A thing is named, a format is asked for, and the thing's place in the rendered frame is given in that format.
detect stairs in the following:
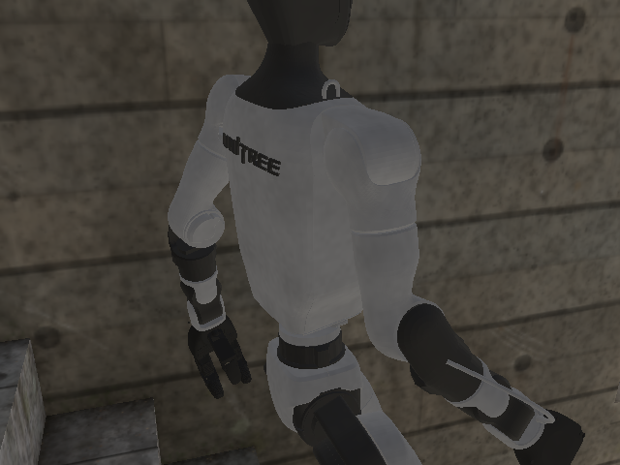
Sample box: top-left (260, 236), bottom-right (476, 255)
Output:
top-left (0, 338), bottom-right (260, 465)

